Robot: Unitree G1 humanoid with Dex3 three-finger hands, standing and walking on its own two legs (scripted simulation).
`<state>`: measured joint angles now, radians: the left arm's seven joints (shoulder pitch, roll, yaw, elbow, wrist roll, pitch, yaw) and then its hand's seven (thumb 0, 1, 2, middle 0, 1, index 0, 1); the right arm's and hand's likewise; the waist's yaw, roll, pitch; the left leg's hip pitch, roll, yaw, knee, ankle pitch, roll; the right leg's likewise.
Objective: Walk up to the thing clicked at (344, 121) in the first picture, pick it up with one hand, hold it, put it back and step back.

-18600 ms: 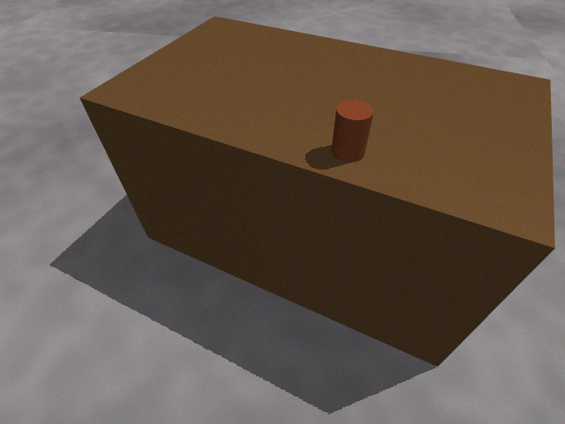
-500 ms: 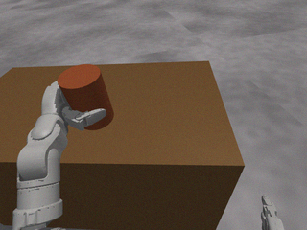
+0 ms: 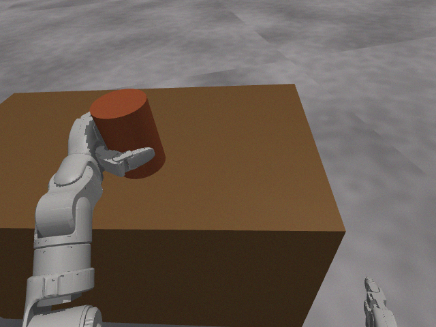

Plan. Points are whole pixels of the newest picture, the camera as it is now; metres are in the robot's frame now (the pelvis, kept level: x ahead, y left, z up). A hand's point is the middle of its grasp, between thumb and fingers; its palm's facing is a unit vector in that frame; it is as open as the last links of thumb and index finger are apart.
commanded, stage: crouch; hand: left
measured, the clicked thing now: (131, 135) +0.36 +0.16 +0.23
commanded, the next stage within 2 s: lower in 0.98 s
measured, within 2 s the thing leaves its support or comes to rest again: rests again in 1.98 s
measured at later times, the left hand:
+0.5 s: hand (139, 152) +0.43 +0.19 +0.14, palm faces +0.17 -0.99 +0.00, open 11.5 cm
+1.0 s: hand (144, 157) +0.46 +0.20 +0.09, palm faces +0.17 -0.99 +0.00, open 11.5 cm
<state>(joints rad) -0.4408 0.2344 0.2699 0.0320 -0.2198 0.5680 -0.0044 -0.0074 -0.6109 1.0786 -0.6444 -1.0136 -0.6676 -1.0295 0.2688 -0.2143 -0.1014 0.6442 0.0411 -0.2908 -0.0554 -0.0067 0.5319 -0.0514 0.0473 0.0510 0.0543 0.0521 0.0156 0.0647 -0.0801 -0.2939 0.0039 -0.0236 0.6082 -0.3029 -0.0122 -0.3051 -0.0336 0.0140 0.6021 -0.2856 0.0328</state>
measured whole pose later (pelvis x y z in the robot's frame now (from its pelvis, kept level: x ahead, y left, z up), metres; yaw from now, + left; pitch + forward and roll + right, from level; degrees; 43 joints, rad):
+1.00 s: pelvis +0.01 +0.00 -0.02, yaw -1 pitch +9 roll -1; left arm -0.64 0.36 0.32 0.84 -0.16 -0.15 -0.05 -0.01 -0.61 1.07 -0.65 -1.00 -0.68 -1.01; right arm 0.30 -0.22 -0.06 0.42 0.02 -0.13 -0.04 -0.01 0.50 -0.06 0.05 0.05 0.06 0.05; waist -0.08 0.01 -0.08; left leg -0.55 0.03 -0.01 0.77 -0.38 -0.01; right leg -0.56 -0.01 0.03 0.74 -0.34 0.03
